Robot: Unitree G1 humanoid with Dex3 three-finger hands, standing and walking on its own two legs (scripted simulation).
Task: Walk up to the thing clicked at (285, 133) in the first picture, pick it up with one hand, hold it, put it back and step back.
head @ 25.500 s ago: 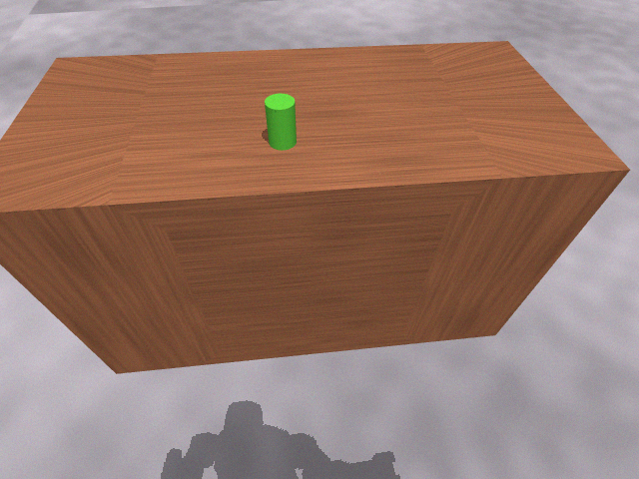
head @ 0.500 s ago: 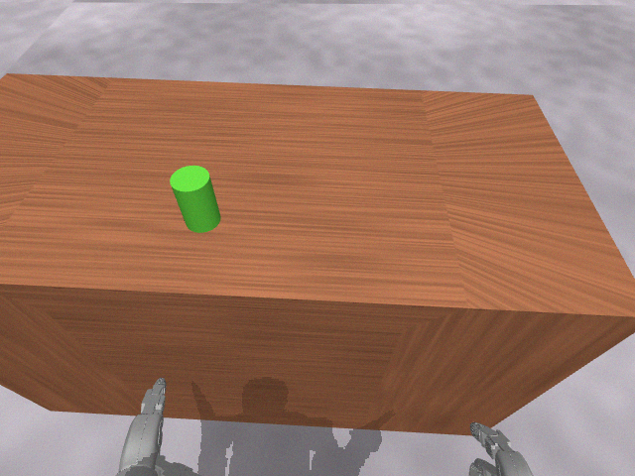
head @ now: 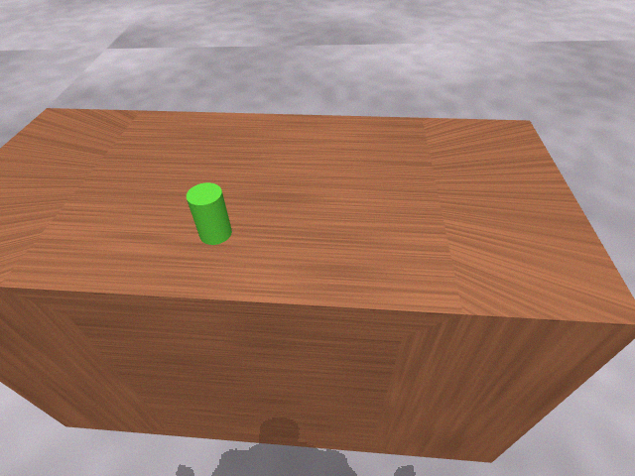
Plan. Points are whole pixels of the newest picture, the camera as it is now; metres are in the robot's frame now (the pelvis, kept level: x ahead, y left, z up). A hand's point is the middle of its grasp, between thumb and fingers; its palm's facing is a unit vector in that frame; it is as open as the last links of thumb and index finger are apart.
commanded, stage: home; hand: left
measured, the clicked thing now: (210, 214) +0.53 +0.21 +0.02
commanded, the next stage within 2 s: stand in 1.40 s
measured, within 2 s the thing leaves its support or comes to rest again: neither
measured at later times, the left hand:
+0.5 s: hand out of the picture +0.04 +0.25 -0.15, palm faces -0.03 -0.93 -0.35, open 17.4 cm
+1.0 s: hand out of the picture +0.10 +0.25 -0.15, palm faces -0.01 -0.93 -0.36, open 17.4 cm
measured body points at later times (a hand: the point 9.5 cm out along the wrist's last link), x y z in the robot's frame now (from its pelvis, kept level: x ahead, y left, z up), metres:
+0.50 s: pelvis +0.00 -0.01 +0.00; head +0.00 -0.01 +0.45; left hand +0.04 +0.30 -0.13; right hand +0.05 -0.30 -0.14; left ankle +0.01 +0.12 -0.74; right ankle +0.02 -0.11 -0.74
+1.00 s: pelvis +0.02 -0.01 +0.01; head +0.02 -0.02 +0.46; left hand +0.10 +0.29 -0.12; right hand +0.09 -0.31 -0.13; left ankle +0.01 +0.12 -0.74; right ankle +0.02 -0.11 -0.74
